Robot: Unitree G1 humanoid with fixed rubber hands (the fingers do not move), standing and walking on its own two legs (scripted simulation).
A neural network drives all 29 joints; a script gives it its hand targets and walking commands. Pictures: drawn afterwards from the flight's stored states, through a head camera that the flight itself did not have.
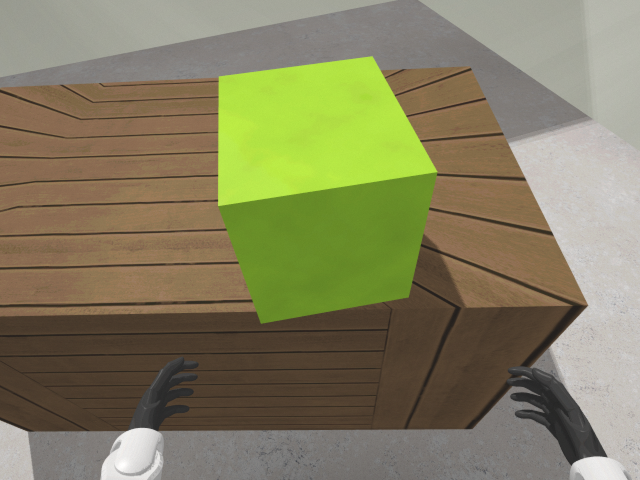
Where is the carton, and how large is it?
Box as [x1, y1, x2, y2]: [218, 56, 436, 323]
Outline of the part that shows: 372,56 219,76 218,206 261,323 408,296 436,176 436,170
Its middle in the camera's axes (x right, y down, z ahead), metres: -0.01 -0.07 +0.59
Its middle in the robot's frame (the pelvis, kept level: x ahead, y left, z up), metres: +0.50 +0.05 +0.07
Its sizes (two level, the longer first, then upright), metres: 0.276 0.234 0.256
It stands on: a pedestal, 0.71 m high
